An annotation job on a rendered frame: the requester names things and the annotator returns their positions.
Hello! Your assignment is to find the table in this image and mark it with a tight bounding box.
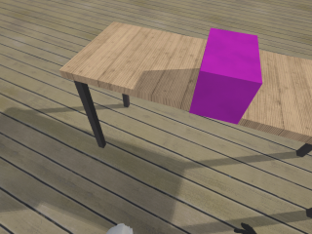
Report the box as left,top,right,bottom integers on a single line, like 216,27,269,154
59,21,312,218

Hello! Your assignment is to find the right robot hand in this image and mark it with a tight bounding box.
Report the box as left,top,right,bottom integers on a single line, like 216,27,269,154
234,222,257,234

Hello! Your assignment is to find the robot left thigh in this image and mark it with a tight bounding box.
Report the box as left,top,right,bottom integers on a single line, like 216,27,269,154
106,224,134,234

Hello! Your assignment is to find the carton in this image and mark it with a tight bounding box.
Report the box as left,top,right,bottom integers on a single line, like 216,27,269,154
189,27,262,125

